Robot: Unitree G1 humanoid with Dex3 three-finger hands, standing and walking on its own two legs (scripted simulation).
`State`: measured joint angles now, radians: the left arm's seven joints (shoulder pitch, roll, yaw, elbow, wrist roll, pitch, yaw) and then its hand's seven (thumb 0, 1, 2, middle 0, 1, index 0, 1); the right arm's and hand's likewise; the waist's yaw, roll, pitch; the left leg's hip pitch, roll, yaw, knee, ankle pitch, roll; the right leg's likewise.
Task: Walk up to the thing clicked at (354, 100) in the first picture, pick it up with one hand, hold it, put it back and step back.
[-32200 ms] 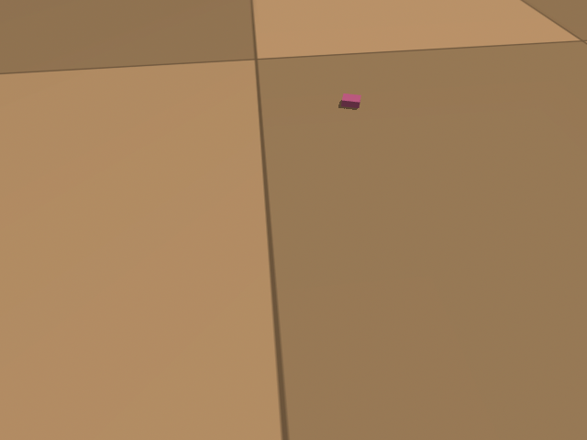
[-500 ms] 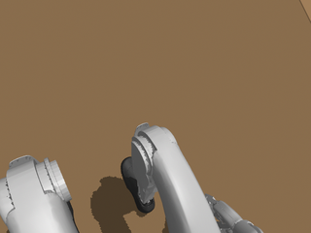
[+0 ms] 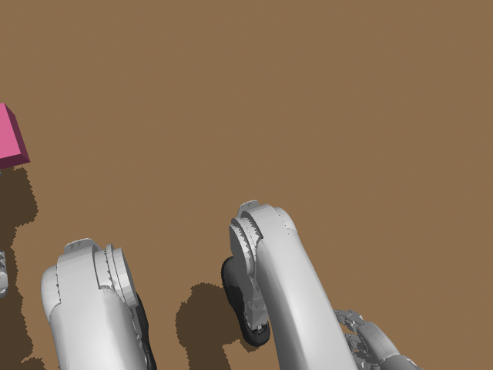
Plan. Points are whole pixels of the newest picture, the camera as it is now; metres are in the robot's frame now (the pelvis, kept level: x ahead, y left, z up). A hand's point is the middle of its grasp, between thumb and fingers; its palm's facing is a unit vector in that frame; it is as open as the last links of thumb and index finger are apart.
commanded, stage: lift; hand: left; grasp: from above
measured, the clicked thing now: out of the picture +0.49 +0.34 -0.19
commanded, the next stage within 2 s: hold in 1.70 s
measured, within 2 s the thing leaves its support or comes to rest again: neither
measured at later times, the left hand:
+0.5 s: hand out of the picture +0.42 +0.35 -0.06, palm faces -0.46 -0.15 -0.88, open 11.4 cm
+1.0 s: hand out of the picture +0.34 +0.32 +0.15, palm faces -0.42 -0.17 -0.89, open 11.4 cm
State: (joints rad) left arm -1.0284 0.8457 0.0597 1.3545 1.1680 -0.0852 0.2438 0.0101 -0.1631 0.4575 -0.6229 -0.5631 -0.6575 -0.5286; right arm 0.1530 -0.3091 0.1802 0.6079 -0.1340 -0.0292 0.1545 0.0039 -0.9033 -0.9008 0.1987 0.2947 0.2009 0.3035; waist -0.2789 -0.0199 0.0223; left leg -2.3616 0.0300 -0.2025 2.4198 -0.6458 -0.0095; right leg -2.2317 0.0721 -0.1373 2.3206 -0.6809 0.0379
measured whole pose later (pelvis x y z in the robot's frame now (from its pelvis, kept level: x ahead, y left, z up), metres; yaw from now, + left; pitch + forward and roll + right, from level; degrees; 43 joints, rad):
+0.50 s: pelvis -0.01 +0.00 +0.06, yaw +4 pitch +35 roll -9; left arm -0.79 0.71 0.02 0.99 1.05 -0.06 0.06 0.01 -0.11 0.45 -0.56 -0.60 -0.60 -0.56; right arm 0.18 -0.29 0.04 0.64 -0.05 0.06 0.08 0.01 -0.90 -0.90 0.20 0.29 0.20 0.30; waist -0.16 0.03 -0.11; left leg -2.20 0.02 -0.12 2.19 -0.61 0.01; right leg -2.09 0.04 -0.08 2.13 -0.67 0.03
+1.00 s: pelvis +0.00 +0.01 +0.23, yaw +9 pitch +26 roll -5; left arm -0.45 0.53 -0.08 0.72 0.97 0.02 0.05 0.00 -0.12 0.48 -0.55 -0.61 -0.59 -0.57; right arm 0.15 -0.24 0.00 0.68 0.02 0.06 -0.02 0.01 -0.89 -0.90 0.20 0.30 0.20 0.30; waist -0.08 0.06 -0.16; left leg -1.57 0.03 -0.07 1.66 -0.55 0.01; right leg -1.48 0.03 -0.04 1.61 -0.59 0.03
